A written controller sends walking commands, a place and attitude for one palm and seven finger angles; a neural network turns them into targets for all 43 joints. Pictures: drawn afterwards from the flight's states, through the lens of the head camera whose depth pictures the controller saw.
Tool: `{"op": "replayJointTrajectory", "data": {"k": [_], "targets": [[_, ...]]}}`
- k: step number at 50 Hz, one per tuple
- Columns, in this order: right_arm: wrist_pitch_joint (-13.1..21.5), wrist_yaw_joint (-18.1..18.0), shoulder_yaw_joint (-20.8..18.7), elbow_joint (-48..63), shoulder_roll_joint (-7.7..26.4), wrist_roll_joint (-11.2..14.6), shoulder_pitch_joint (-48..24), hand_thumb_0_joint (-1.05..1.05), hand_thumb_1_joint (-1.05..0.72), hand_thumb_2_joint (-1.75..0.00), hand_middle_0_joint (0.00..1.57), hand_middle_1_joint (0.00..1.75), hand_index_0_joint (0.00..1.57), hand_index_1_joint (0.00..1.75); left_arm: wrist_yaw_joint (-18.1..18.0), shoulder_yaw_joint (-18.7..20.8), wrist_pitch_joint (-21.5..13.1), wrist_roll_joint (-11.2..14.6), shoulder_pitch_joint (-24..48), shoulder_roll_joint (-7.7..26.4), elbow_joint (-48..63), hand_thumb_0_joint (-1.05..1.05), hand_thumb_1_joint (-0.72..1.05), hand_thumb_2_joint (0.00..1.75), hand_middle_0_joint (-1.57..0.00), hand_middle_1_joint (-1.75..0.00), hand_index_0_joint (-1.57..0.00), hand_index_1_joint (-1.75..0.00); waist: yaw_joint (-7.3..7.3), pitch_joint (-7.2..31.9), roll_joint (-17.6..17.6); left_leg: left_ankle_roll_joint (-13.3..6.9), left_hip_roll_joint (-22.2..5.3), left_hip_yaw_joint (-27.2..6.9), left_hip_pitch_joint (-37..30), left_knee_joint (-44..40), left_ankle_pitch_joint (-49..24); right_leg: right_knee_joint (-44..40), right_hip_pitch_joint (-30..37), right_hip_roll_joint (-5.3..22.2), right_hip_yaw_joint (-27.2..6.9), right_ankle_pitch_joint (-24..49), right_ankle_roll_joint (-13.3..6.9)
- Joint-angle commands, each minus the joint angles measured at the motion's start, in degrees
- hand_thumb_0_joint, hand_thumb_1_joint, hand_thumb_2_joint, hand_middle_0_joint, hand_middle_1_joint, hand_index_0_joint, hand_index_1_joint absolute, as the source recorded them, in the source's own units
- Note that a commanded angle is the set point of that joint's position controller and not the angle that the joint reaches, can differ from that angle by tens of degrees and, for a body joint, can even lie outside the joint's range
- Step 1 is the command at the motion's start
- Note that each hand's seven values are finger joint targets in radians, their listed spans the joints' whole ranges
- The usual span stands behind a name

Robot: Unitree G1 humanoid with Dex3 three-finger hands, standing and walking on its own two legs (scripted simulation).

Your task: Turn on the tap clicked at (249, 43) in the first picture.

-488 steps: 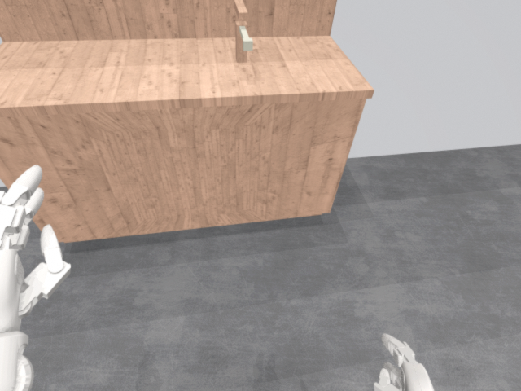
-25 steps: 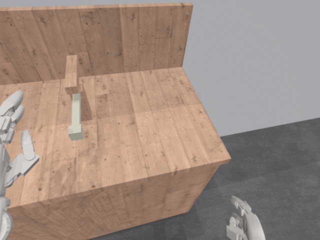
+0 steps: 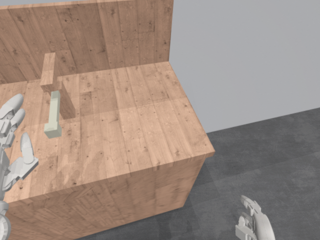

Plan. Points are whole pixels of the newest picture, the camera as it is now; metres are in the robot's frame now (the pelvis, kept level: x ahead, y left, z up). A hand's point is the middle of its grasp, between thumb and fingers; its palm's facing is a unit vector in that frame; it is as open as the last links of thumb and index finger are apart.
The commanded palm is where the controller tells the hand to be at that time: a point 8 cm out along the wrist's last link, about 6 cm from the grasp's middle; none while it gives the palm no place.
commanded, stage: shuffle to correct the standing spot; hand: left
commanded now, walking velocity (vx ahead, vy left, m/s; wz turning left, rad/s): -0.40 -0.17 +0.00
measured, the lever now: (53, 130) +0.33 +0.28 +0.09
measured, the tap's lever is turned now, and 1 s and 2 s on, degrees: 0 0 0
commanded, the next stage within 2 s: none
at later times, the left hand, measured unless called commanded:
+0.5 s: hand (27, 178) +0.19 +0.24 +0.16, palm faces +0.29 -0.84 -0.46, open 7.4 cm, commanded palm +0.14 +0.28 +0.18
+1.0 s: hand (40, 169) +0.20 +0.22 +0.16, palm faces +0.33 -0.83 -0.44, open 7.4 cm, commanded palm +0.15 +0.26 +0.18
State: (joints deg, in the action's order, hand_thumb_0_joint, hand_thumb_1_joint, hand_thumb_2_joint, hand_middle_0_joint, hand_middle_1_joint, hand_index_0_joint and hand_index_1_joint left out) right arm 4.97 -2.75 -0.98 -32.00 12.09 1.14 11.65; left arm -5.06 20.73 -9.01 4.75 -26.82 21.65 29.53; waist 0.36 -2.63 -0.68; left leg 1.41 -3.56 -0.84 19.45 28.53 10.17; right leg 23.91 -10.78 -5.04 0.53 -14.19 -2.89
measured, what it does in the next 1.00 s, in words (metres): stands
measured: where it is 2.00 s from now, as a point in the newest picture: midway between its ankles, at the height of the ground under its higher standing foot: outside the picture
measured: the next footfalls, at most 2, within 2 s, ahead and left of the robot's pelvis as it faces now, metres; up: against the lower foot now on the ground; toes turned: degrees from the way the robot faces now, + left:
left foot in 1.92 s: -0.08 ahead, +0.09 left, +0.00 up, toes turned +0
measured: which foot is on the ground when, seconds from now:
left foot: down 0.00-1.00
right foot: down 0.00-1.00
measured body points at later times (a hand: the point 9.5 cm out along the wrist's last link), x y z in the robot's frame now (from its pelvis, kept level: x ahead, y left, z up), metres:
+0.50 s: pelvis -0.02 +0.00 -0.01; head +0.02 +0.02 +0.44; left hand +0.16 +0.28 +0.19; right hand +0.14 -0.24 -0.09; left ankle +0.03 +0.13 -0.74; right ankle -0.02 -0.09 -0.74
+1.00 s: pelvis -0.01 -0.02 -0.01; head +0.02 -0.01 +0.44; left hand +0.18 +0.27 +0.18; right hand +0.15 -0.26 -0.09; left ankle +0.03 +0.13 -0.74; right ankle -0.02 -0.11 -0.74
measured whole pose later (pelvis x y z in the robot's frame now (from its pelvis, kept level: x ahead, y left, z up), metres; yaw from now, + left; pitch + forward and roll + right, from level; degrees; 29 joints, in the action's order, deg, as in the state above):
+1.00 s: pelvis -0.01 -0.02 -0.01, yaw +1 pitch +1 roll -2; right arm 4.5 -2.4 -1.1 -33.1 11.7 0.8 13.7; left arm -5.4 23.0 -8.0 5.3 -29.8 24.0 32.5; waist -0.3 -2.6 -0.6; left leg 2.6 -4.6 -2.3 21.2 34.6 14.7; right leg 30.3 -14.0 -3.9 4.1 -17.6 -3.2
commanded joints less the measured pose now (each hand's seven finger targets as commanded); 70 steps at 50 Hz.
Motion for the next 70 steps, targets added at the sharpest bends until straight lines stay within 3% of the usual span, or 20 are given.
{"op": "replayJointTrajectory", "data": {"k": [1, 7, 12, 16, 19, 21, 22, 24, 26, 27, 29, 34, 38, 40, 50, 54, 62, 65, 68, 70], "targets": [[3.2, -0.4, -2.8, 10.2, 5.9, 0.2, -4.5, 0.0, -0.9, -0.9, 0.2, 0.3, 0.2, 0.3, -1.0, 8.0, -3.6, 0.8, 1.7, 11.2, 14.1, 0.0, 0.9, 0.9, -0.2, -0.3, -0.2, -0.3, 0.28, 7.6, -0.7, -2.7, -2.9, -2.0, -9.7, 1.2, -4.1, -5.0, -6.3, 9.1, -6.1, 11.0, 0.5], [3.1, -0.8, -2.8, 9.6, 5.5, -0.3, -3.7, 0.0, -0.9, -0.9, 0.2, 0.3, 0.2, 0.3, -0.7, 10.8, -5.7, 0.6, -0.8, 13.4, 16.3, 0.0, 0.9, 0.9, -0.2, -0.3, -0.2, -0.3, 0.15, 9.4, -2.6, -2.9, -4.2, -1.9, -10.9, 3.7, -19.8, -2.1, -5.6, 9.4, -4.1, 22.1, 1.6], [3.6, -1.0, -3.4, 8.6, 5.4, -1.0, -2.5, 0.0, -0.9, -0.9, 0.2, 0.3, 0.2, 0.3, -0.2, 12.6, -8.2, 0.0, -2.7, 13.7, 15.6, 0.0, 0.9, 0.9, -0.2, -0.3, -0.2, -0.3, -0.19, 12.6, -4.5, -3.8, -6.5, -3.5, -12.0, 3.5, -25.7, 0.1, -4.8, 8.3, -2.6, 22.2, 3.0], [4.3, -0.9, -3.9, 9.1, 5.8, -1.1, -2.0, 0.0, -0.9, -0.9, 0.2, 0.3, 0.2, 0.3, 0.4, 12.5, -9.1, 0.4, -3.4, 13.2, 16.2, 0.0, 0.9, 0.9, -0.2, -0.3, -0.2, -0.3, -0.06, 13.2, -4.2, -3.9, -6.7, -4.0, -7.5, 3.8, -13.6, 0.1, -3.6, 8.6, -3.5, 14.5, 2.7], [4.0, -1.0, -3.9, 9.5, 5.7, -0.4, -2.2, 0.0, -0.9, -0.9, 0.2, 0.3, 0.2, 0.3, -0.1, 12.0, -7.4, 1.0, -3.4, 13.2, 16.8, 0.0, 0.9, 0.9, -0.2, -0.3, -0.2, -0.3, -0.46, 10.9, 1.5, -2.0, -1.2, -0.4, -7.3, 9.1, 6.9, -4.2, -10.0, 12.5, -8.4, 7.0, -0.9], [4.2, -1.1, -3.6, 9.0, 5.6, -0.1, -1.8, 0.0, -0.9, -0.9, 0.2, 0.3, 0.2, 0.3, -0.8, 11.0, -6.2, 1.4, -2.9, 12.4, 16.3, 0.0, 0.9, 0.9, -0.2, -0.3, -0.2, -0.3, -0.62, 8.7, 5.0, -0.9, 1.9, 1.0, -8.9, 15.2, 10.9, -7.6, -16.6, 16.5, -12.6, -4.0, -5.0], [4.1, -1.3, -3.2, 8.5, 5.5, 0.0, -2.7, 0.0, -0.9, -0.9, 0.2, 0.3, 0.2, 0.3, -1.5, 11.4, -5.1, 1.5, -3.5, 12.8, 16.0, 0.0, 0.9, 0.9, -0.2, -0.3, -0.2, -0.3, -0.57, 8.1, 3.9, -1.1, 1.2, 0.3, -10.7, 14.7, 10.5, -7.5, -18.6, 16.6, -13.2, -5.6, -6.2], [4.0, -1.4, -2.5, 9.1, 5.7, -0.5, -3.0, 0.0, -0.9, -0.9, 0.2, 0.3, 0.2, 0.3, -1.5, 10.0, -4.4, 1.4, -2.1, 12.3, 17.2, 0.0, 0.9, 0.9, -0.2, -0.3, -0.2, -0.3, -0.72, 6.9, 2.9, -2.4, -1.0, -1.4, -9.9, 5.4, 9.3, -3.0, -16.7, 12.8, -8.7, -5.8, -3.8], [4.2, -1.7, -2.3, 9.0, 6.8, -0.8, -3.3, 0.0, -0.9, -0.9, 0.2, 0.3, 0.2, 0.3, -1.5, 9.1, -4.2, 1.0, -0.2, 11.8, 16.2, 0.0, 0.9, 0.9, -0.2, -0.3, -0.2, -0.3, -0.67, 4.7, -3.3, -5.5, -8.4, -11.4, -7.6, -5.6, 5.2, 3.9, -14.9, 6.1, -4.1, -3.7, 0.8], [4.2, -1.9, -2.0, 8.6, 6.7, -0.7, -4.6, 0.0, -0.9, -0.9, 0.2, 0.3, 0.2, 0.3, -2.0, 10.4, -4.3, 0.5, 1.2, 13.7, 17.0, 0.0, 0.9, 0.9, -0.2, -0.3, -0.2, -0.3, -0.77, 5.9, -9.8, -7.4, -13.1, -17.1, -6.7, -10.4, 7.2, 9.0, -13.0, 4.9, -2.8, -5.7, 2.6], [3.7, -1.3, -2.3, 8.5, 6.4, -1.6, -3.4, 0.0, -0.9, -0.9, 0.2, 0.3, 0.2, 0.3, -1.6, 8.5, -4.0, -0.7, 4.9, 11.8, 16.1, 0.0, 0.9, 0.9, -0.2, -0.3, -0.2, -0.3, -0.65, 3.8, -12.5, -9.0, -15.4, -20.3, 1.6, -15.1, 17.0, 13.9, -6.8, 4.8, -3.3, -10.2, 2.8], [4.6, 1.1, -3.2, 9.5, 6.7, -0.6, -0.7, 0.0, -0.9, -0.9, 0.2, 0.3, 0.2, 0.3, -1.3, 7.4, -3.9, -1.2, 4.1, 10.6, 18.3, 0.0, 0.9, 0.9, -0.2, -0.3, -0.2, -0.3, -0.38, 8.2, -10.7, -5.2, -9.2, -11.3, -6.2, -4.3, 2.8, -2.8, -1.1, 5.0, 0.3, -0.2, 1.5], [3.9, 1.8, -2.9, 9.4, 6.8, 0.2, -1.3, 0.0, -0.9, -0.9, 0.2, 0.3, 0.2, 0.3, -1.3, 7.3, -3.1, -0.5, -2.2, 9.4, 15.0, 0.0, 0.9, 0.9, -0.2, -0.3, -0.2, -0.3, -0.76, 7.2, -5.6, -3.5, -4.9, -6.6, -0.7, -3.5, 17.1, -2.6, -0.6, 6.5, -0.3, -2.5, -0.5], [3.4, 1.4, -3.0, 9.5, 6.5, 0.0, -1.0, 0.0, -0.9, -0.9, 0.2, 0.3, 0.2, 0.3, -1.3, 8.5, -3.0, 0.3, -3.6, 10.2, 15.4, 0.0, 0.9, 0.9, -0.2, -0.3, -0.2, -0.3, -1.11, 6.7, -3.8, -3.0, -3.2, -4.5, -1.9, 0.2, 15.2, -2.9, -5.2, 8.7, -2.7, -2.2, -2.0], [2.9, -0.1, -3.0, 8.0, 6.1, 0.0, -2.0, 0.0, -0.9, -0.9, 0.2, 0.3, 0.2, 0.3, -1.6, 7.7, -2.2, 1.0, 2.3, 10.8, 13.5, 0.0, 0.9, 0.9, -0.2, -0.3, -0.2, -0.3, -1.09, 8.8, 0.3, -3.3, -3.7, -2.0, -6.7, 7.5, -6.6, 0.0, -4.4, 11.3, -4.6, 14.9, -1.4], [3.1, -0.1, -3.2, 9.3, 5.9, 0.4, -2.5, 0.0, -0.9, -0.9, 0.2, 0.3, 0.2, 0.3, -1.7, 8.5, -3.2, 0.8, 1.2, 11.9, 17.2, 0.0, 0.9, 0.9, -0.2, -0.3, -0.2, -0.3, -0.61, 9.3, 0.3, -2.8, -3.6, -1.1, -8.2, 8.9, -16.6, 2.2, -3.2, 13.2, -4.5, 28.6, -1.1], [3.3, -0.2, -3.1, 8.8, 5.1, -0.5, -3.5, 0.0, -0.9, -0.9, 0.2, 0.3, 0.2, 0.3, -1.5, 13.8, -7.7, 0.1, -3.3, 14.2, 18.2, 0.0, 0.9, 0.9, -0.2, -0.3, -0.2, -0.3, -0.3, 10.1, -7.1, -4.4, -8.3, -6.2, -7.8, 4.8, -24.8, 3.3, -3.3, 10.3, -1.8, 20.4, 1.1], [4.1, 0.0, -3.5, 8.2, 5.4, -0.9, -2.3, 0.0, -0.9, -0.9, 0.2, 0.3, 0.2, 0.3, -0.8, 14.0, -9.1, 0.2, -3.4, 13.7, 17.8, 0.0, 0.9, 0.9, -0.2, -0.3, -0.2, -0.3, -0.42, 11.4, -7.1, -4.4, -8.5, -6.5, -4.6, 5.7, -20.2, 2.1, -1.6, 10.0, -1.7, 15.3, 0.6], [4.4, -0.3, -3.7, 7.2, 5.0, -0.8, -1.3, 0.0, -0.9, -0.9, 0.2, 0.3, 0.2, 0.3, -0.9, 12.7, -9.2, 0.3, -4.4, 12.6, 16.3, 0.0, 0.9, 0.9, -0.2, -0.3, -0.2, -0.3, -1.23, 12.2, 0.7, -2.3, -3.2, -1.9, -5.0, 11.5, -6.6, -1.1, -4.8, 14.3, -4.9, 20.3, -2.5], [4.7, -0.4, -4.1, 7.7, 4.7, -0.4, -1.0, 0.0, -0.9, -0.9, 0.2, 0.3, 0.2, 0.3, -1.2, 12.9, -8.5, 0.6, -4.0, 12.9, 15.7, 0.0, 0.9, 0.9, -0.2, -0.3, -0.2, -0.3, -1.17, 11.0, 5.1, -0.9, 0.9, 1.6, -6.2, 13.8, 8.8, -2.9, -9.3, 18.7, -9.6, 15.5, -5.5]]}}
